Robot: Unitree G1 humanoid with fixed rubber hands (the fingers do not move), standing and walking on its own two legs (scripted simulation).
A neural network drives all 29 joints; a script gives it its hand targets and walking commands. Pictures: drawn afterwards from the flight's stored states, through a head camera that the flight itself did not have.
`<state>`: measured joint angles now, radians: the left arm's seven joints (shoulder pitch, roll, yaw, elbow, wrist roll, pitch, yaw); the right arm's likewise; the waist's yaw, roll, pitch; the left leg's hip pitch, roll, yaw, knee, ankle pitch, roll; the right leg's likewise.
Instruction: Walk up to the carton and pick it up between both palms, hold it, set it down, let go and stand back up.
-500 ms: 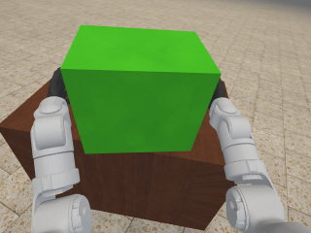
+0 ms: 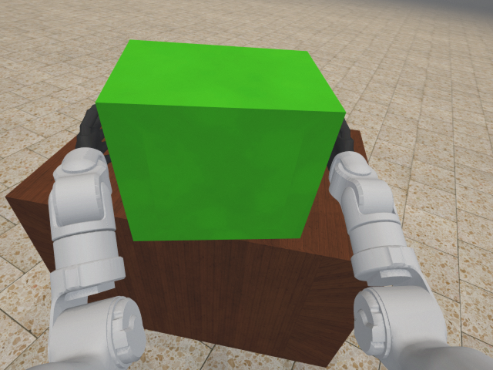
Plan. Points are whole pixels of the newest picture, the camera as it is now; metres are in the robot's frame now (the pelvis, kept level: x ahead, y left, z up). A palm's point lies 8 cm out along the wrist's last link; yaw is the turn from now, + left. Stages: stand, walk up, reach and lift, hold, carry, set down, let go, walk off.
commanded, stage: hold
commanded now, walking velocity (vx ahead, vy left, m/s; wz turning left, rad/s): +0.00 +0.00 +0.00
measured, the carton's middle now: (220, 145) +0.41 +0.02 +0.19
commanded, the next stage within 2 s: none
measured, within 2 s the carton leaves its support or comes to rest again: neither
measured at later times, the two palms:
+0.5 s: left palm (99, 151) +0.36 +0.20 +0.21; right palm (342, 154) +0.36 -0.18 +0.21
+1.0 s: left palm (97, 151) +0.36 +0.20 +0.21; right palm (341, 154) +0.36 -0.18 +0.21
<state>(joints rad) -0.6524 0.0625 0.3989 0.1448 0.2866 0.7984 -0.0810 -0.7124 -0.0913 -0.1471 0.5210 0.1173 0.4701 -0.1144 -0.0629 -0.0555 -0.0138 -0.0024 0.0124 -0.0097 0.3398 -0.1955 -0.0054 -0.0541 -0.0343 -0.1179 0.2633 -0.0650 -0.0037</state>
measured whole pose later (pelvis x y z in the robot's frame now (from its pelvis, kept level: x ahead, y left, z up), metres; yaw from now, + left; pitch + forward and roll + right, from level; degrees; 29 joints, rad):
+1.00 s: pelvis +0.01 +0.00 +0.00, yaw +0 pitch -7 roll -1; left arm -0.61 0.06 0.37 0.07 0.27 0.81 -0.07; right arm -0.67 -0.10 -0.13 0.44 0.16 0.48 -0.13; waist -0.08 -0.05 -0.02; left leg 0.00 0.02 -0.02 0.35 -0.21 -0.01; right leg -0.04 -0.03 -0.12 0.25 -0.07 0.00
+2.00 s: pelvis +0.01 +0.00 +0.00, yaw +1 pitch -8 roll -1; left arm -0.63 0.07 0.37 0.10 0.27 0.80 -0.07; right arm -0.69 -0.11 -0.12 0.47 0.16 0.49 -0.13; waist -0.09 -0.05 -0.01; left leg 0.00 0.02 -0.02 0.34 -0.21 -0.01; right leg -0.05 -0.03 -0.13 0.25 -0.07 0.00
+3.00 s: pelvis +0.01 +0.00 +0.00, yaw +0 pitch -7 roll -1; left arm -0.63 0.06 0.36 0.09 0.28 0.82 -0.08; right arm -0.68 -0.12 -0.12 0.46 0.17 0.49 -0.12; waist -0.09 -0.05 -0.02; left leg 0.00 0.02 -0.01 0.34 -0.22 -0.01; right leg -0.04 -0.03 -0.11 0.24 -0.07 0.00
